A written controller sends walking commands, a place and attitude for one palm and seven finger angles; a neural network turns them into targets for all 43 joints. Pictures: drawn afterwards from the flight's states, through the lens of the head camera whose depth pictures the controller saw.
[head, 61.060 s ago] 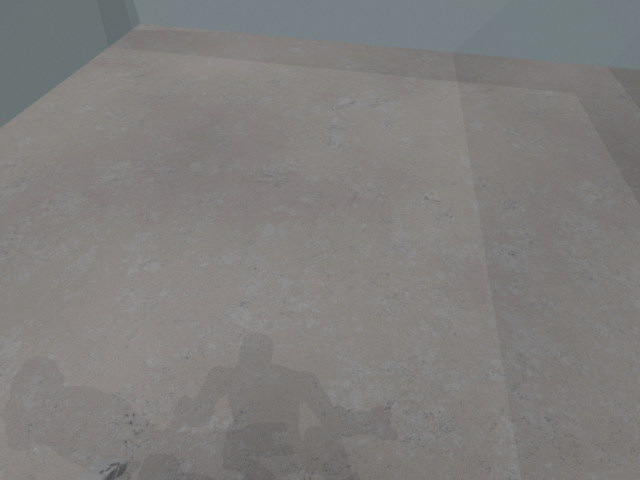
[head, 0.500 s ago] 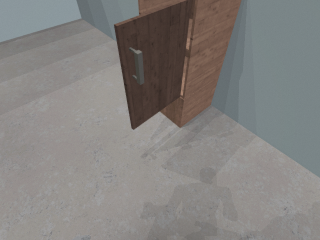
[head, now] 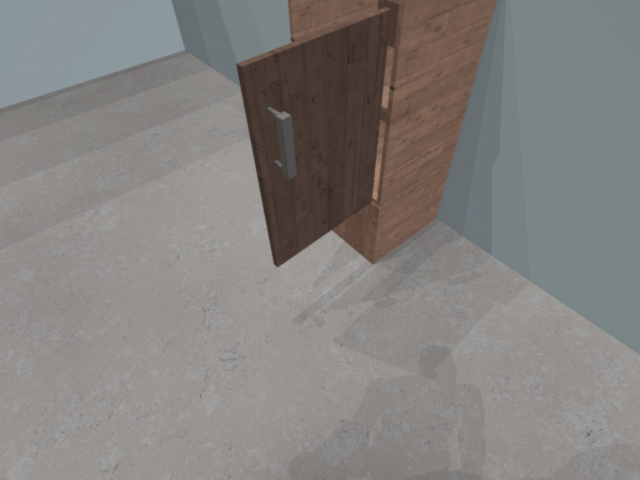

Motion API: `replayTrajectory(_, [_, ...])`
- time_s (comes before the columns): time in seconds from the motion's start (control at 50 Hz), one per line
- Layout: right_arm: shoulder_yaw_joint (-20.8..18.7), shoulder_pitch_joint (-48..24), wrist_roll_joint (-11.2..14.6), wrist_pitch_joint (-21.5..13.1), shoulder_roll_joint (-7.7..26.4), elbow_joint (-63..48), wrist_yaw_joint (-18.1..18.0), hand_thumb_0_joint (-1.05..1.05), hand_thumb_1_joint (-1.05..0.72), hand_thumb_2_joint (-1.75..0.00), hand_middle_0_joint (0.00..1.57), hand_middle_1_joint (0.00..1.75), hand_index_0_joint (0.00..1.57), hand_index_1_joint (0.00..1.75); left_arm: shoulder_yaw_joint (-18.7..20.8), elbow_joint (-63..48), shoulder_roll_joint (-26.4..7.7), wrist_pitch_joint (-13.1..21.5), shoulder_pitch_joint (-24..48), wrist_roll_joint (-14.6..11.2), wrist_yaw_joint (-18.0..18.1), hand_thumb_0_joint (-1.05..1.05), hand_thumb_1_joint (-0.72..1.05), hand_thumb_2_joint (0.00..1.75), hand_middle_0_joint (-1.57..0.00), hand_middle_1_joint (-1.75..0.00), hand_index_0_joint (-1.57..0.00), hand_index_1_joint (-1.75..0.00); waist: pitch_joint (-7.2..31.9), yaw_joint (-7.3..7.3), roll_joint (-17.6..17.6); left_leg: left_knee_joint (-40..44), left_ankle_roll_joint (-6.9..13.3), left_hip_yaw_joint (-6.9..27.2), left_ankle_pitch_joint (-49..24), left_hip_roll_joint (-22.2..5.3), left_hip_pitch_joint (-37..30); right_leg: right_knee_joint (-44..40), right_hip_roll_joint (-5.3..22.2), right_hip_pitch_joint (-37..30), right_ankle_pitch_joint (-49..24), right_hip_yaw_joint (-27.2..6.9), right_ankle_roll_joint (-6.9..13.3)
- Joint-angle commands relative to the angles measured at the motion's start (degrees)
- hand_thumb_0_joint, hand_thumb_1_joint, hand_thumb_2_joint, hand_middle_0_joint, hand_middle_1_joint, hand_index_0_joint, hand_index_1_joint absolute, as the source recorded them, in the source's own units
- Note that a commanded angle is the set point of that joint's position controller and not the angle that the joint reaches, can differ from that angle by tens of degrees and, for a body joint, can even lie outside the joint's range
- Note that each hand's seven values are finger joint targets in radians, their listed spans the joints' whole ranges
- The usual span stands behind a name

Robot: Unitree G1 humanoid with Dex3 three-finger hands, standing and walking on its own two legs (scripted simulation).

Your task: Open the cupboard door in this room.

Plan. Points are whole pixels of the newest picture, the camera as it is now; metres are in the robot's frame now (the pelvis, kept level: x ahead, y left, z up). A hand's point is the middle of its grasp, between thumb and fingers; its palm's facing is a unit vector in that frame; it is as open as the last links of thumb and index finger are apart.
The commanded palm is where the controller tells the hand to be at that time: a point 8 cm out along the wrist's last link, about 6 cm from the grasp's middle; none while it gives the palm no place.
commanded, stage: let the arm hang, fingers relaxed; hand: left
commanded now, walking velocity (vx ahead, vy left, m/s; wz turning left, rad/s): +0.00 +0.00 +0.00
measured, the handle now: (280, 143) +0.75 +0.12 +0.00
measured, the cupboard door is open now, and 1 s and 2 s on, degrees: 92 92 92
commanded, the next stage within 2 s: look to check the result in 0.34 s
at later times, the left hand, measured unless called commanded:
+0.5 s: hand out of the picture +0.04 +0.17 -0.17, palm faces +0.00 -0.97 -0.24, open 7.4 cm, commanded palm none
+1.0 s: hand out of the picture +0.08 +0.17 -0.16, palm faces +0.01 -0.96 -0.28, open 7.4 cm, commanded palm none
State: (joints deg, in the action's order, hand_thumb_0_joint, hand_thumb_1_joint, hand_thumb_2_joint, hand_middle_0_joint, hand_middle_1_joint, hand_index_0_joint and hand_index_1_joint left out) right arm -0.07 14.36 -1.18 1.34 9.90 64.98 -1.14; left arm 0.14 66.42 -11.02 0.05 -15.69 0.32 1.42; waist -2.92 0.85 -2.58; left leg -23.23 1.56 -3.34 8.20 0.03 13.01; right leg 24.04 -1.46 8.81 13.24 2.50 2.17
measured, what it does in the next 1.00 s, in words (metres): stands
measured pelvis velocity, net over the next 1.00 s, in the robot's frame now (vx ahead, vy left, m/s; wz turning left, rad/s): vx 0.04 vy -0.03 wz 0.00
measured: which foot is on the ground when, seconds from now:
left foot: down 0.00-1.00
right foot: down 0.00-1.00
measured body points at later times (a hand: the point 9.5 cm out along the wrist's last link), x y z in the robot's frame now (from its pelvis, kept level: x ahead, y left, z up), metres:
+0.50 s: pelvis +0.02 -0.02 +0.00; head +0.04 -0.03 +0.45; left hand +0.04 +0.22 -0.15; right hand +0.02 -0.25 -0.16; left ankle +0.05 +0.10 -0.74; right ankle +0.00 -0.09 -0.74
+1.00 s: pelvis +0.04 -0.03 +0.00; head +0.05 -0.05 +0.45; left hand +0.08 +0.23 -0.14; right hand +0.08 -0.29 -0.16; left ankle +0.05 +0.10 -0.74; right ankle +0.00 -0.10 -0.74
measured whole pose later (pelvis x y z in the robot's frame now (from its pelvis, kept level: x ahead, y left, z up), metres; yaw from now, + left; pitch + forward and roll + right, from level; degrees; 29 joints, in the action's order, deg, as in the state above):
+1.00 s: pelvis +0.04 -0.03 +0.00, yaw +0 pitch -2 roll +0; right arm -0.4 9.7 -1.1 0.7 14.2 64.5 -1.6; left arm 0.8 65.4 -12.5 1.5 -10.7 0.2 1.3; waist -3.2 0.9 -1.7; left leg -20.3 -1.3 -2.6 9.7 -2.1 8.4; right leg 18.6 -3.9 3.2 13.6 2.8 4.5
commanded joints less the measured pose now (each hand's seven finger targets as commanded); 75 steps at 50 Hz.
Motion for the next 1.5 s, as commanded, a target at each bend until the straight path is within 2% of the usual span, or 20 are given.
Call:
replayTrajectory(0.0, [-1.3, 3.1, 0.0, -0.8, 5.8, -0.9, -0.4, 0.00, -0.90, -0.90, 0.20, 0.30, 0.20, 0.30, 1.2, -2.1, -6.2, 0.6, -1.6, 0.2, 0.7, 0.00, 0.90, 0.90, -0.20, -0.30, -0.20, -0.30, -3.5, 0.02, 3.1, 5.5, 0.7, 7.1, 5.7, -5.8, -1.6, -8.0, 7.1, 7.3, 5.8, -7.4, 1.6])
replayTrajectory(0.1, [-1.2, 2.6, -0.1, -1.1, 5.2, -0.8, -0.5, 0.00, -0.90, -0.90, 0.20, 0.30, 0.20, 0.30, 1.4, -2.5, -5.9, 0.8, -0.7, 0.2, 0.7, 0.00, 0.90, 0.90, -0.20, -0.30, -0.20, -0.30, -2.8, -0.09, 2.1, 5.6, 0.4, 7.0, 3.8, -5.8, -2.0, -7.8, 7.2, 6.0, 3.1, -7.1, 1.4])
replayTrajectory(0.14, [-1.2, 2.3, 0.0, -1.4, 5.5, -1.0, -0.5, 0.00, -0.90, -0.90, 0.20, 0.30, 0.20, 0.30, 1.5, -2.8, -6.1, 1.0, -0.4, 0.2, 0.8, 0.00, 0.90, 0.90, -0.20, -0.30, -0.20, -0.30, -1.8, -0.11, 2.3, 5.2, 0.4, 7.0, 0.7, -6.0, -2.6, -7.4, 7.2, 4.7, 0.1, -7.0, 1.3])
replayTrajectory(0.18, [-1.2, 2.1, -0.1, -1.5, 5.4, -0.9, -0.6, 0.00, -0.90, -0.90, 0.20, 0.30, 0.20, 0.30, 1.5, -2.7, -5.7, 1.0, -0.2, 0.1, 0.8, 0.00, 0.90, 0.90, -0.20, -0.30, -0.20, -0.30, -1.6, -0.18, 0.3, 5.5, 0.3, 7.0, 0.2, -6.2, -2.8, -7.2, 7.2, 4.0, -0.9, -7.0, 1.3])
replayTrajectory(0.26, [-1.2, 1.7, 0.0, -1.7, 5.9, -1.0, -0.7, 0.00, -0.90, -0.90, 0.20, 0.30, 0.20, 0.30, 1.7, -2.8, -6.3, 1.2, 0.3, 0.1, 0.8, 0.00, 0.90, 0.90, -0.20, -0.30, -0.20, -0.30, -0.8, -0.26, 1.8, 5.2, 0.4, 6.8, -2.3, -6.4, -3.8, -7.3, 7.3, 2.7, -3.8, -6.9, 1.3])
replayTrajectory(0.3, [-1.3, 1.5, 0.0, -1.6, 6.3, -0.9, -0.8, 0.00, -0.90, -0.90, 0.20, 0.30, 0.20, 0.30, 1.6, -2.8, -6.3, 1.3, 0.3, 0.0, 0.7, 0.00, 0.90, 0.90, -0.20, -0.30, -0.20, -0.30, -0.8, -0.18, 0.7, 5.3, 0.2, 6.6, -1.5, -6.3, -4.3, -7.7, 7.4, 2.9, -3.2, -7.2, 1.4])
replayTrajectory(0.34, [-1.4, 1.4, 0.1, -1.6, 6.8, -1.1, -0.8, 0.00, -0.90, -0.90, 0.20, 0.30, 0.20, 0.30, 1.8, -2.9, -6.9, 1.4, 0.8, 0.1, 0.7, 0.00, 0.90, 0.90, -0.20, -0.30, -0.20, -0.30, -0.5, -0.09, 1.9, 5.1, 0.3, 6.7, -2.5, -6.4, -4.5, -7.9, 7.3, 2.3, -4.1, -7.1, 1.5])
replayTrajectory(0.38, [-1.4, 1.1, 0.1, -1.7, 7.1, -1.0, -0.8, 0.00, -0.90, -0.90, 0.20, 0.30, 0.20, 0.30, 1.9, -2.7, -7.1, 1.5, 0.8, 0.0, 0.7, 0.00, 0.90, 0.90, -0.20, -0.30, -0.20, -0.30, 0.0, -0.16, 1.5, 5.1, 0.2, 6.5, -3.0, -6.5, -5.1, -8.0, 7.5, 1.9, -5.0, -7.1, 1.5])
replayTrajectory(0.42, [-1.6, 0.8, 0.2, -1.7, 7.9, -1.3, -0.9, 0.00, -0.90, -0.90, 0.20, 0.30, 0.20, 0.30, 1.9, -2.7, -7.5, 1.6, 0.6, 0.0, 0.7, 0.00, 0.90, 0.90, -0.20, -0.30, -0.20, -0.30, 0.3, -0.26, 2.9, 4.7, 0.3, 6.4, -3.7, -6.5, -5.8, -8.2, 7.5, 1.8, -6.2, -7.2, 1.5])
replayTrajectory(0.6, [-1.7, -0.6, 0.2, -1.6, 9.3, -1.3, -0.9, 0.00, -0.90, -0.90, 0.20, 0.30, 0.20, 0.30, 2.0, -2.5, -8.8, 1.9, 1.6, 0.0, 0.7, 0.00, 0.90, 0.90, -0.20, -0.30, -0.20, -0.30, 1.1, 0.08, 2.0, 4.6, 0.0, 5.8, -4.9, -6.7, -7.1, -8.6, 7.9, 0.3, -10.8, -7.5, 1.4])
replayTrajectory(0.72, [-1.8, -1.8, 0.3, -1.5, 10.3, -1.7, -0.9, 0.00, -0.90, -0.90, 0.20, 0.30, 0.20, 0.30, 2.2, -2.5, -10.0, 2.0, 2.0, 0.1, 0.8, 0.00, 0.90, 0.90, -0.20, -0.30, -0.20, -0.30, 0.4, -0.04, 3.6, 4.4, -0.2, 5.5, -4.5, -6.6, -7.4, -9.6, 8.1, 0.2, -12.1, -7.6, 0.7])
replayTrajectory(0.76, [-1.7, -2.0, 0.2, -1.4, 10.3, -1.6, -0.8, 0.00, -0.90, -0.90, 0.20, 0.30, 0.20, 0.30, 2.2, -2.6, -10.2, 1.9, 2.6, 0.0, 0.8, 0.00, 0.90, 0.90, -0.20, -0.30, -0.20, -0.30, 0.0, 0.09, 2.7, 4.6, -0.3, 5.4, -3.8, -6.6, -7.0, -9.9, 8.3, 0.1, -11.6, -7.7, 0.7])
replayTrajectory(0.82, [-1.9, -2.7, 0.3, -1.4, 11.1, -1.9, -0.9, 0.00, -0.90, -0.90, 0.20, 0.30, 0.20, 0.30, 2.4, -2.8, -10.8, 2.1, 2.8, 0.1, 0.8, 0.00, 0.90, 0.90, -0.20, -0.30, -0.20, -0.30, 0.5, -0.05, 3.2, 4.1, -0.3, 5.2, -4.6, -6.5, -7.5, -9.9, 8.4, -0.4, -14.4, -7.9, 0.0])
replayTrajectory(0.9, [-1.8, -3.0, 0.2, -1.5, 11.5, -2.2, -0.9, 0.00, -0.90, -0.90, 0.20, 0.30, 0.20, 0.30, 2.4, -3.0, -11.4, 2.1, 3.6, 0.0, 0.8, 0.00, 0.90, 0.90, -0.20, -0.30, -0.20, -0.30, 1.2, -0.02, 2.8, 4.3, -0.4, 5.3, -5.5, -6.7, -7.6, -9.6, 8.5, -1.7, -16.2, -7.7, 0.1])
replayTrajectory(1.02, [-2.0, -3.1, 0.3, -1.5, 12.2, -2.5, -1.0, 0.00, -0.90, -0.90, 0.20, 0.30, 0.20, 0.30, 2.9, -3.4, -12.2, 2.1, 3.6, 0.0, 0.9, 0.00, 0.90, 0.90, -0.20, -0.30, -0.20, -0.30, 1.7, -0.21, 3.6, 3.4, -0.5, 4.7, -6.3, -6.5, -7.6, -9.6, 8.6, -2.8, -20.6, -7.7, -1.2])
replayTrajectory(1.18, [-1.9, -3.1, 0.2, -1.5, 12.2, -2.3, -1.0, 0.00, -0.90, -0.90, 0.20, 0.30, 0.20, 0.30, 2.7, -3.6, -12.3, 2.0, 4.6, -0.1, 0.7, 0.00, 0.90, 0.90, -0.20, -0.30, -0.20, -0.30, 1.3, -0.15, 2.1, 4.4, -0.5, 5.1, -6.5, -7.0, -7.8, -9.8, 8.5, -2.8, -17.9, -7.8, -0.5])
replayTrajectory(1.24, [-2.0, -3.1, 0.2, -1.6, 12.7, -2.4, -1.0, 0.00, -0.90, -0.90, 0.20, 0.30, 0.20, 0.30, 2.8, -3.6, -12.6, 2.0, 4.8, -0.1, 0.7, 0.00, 0.90, 0.90, -0.20, -0.30, -0.20, -0.30, 1.9, -0.10, 3.0, 4.3, -0.4, 5.2, -7.5, -7.1, -8.4, -9.5, 8.6, -3.0, -19.1, -7.4, -0.4])
replayTrajectory(1.38, [-1.8, -3.3, 0.2, -1.8, 13.0, -2.2, -0.9, 0.00, -0.90, -0.90, 0.20, 0.30, 0.20, 0.30, 2.5, -3.4, -12.5, 2.0, 5.1, -0.2, 0.5, 0.00, 0.90, 0.90, -0.20, -0.30, -0.20, -0.30, 1.7, -0.11, 2.0, 5.4, -0.4, 5.7, -7.1, -7.4, -8.6, -9.8, 8.4, -2.7, -15.8, -7.7, 0.5])
replayTrajectory(1.42, [-1.9, -3.5, 0.3, -1.7, 13.0, -2.2, -0.8, 0.00, -0.90, -0.90, 0.20, 0.30, 0.20, 0.30, 2.5, -3.4, -12.6, 2.0, 4.9, -0.1, 0.5, 0.00, 0.90, 0.90, -0.20, -0.30, -0.20, -0.30, 0.8, -0.20, 2.9, 5.6, -0.4, 5.8, -6.2, -7.4, -8.8, -10.4, 8.2, -1.6, -13.6, -7.7, 0.4])
replayTrajectory(1.48, [-1.8, -3.4, 0.2, -1.9, 13.2, -2.0, -0.8, 0.00, -0.90, -0.90, 0.20, 0.30, 0.20, 0.30, 2.4, -3.5, -12.8, 2.1, 5.3, -0.1, 0.4, 0.00, 0.90, 0.90, -0.20, -0.30, -0.20, -0.30, 2.0, -0.05, 2.2, 5.7, -0.3, 5.9, -7.0, -7.5, -9.1, -10.0, 8.3, -2.4, -14.4, -7.8, 0.8])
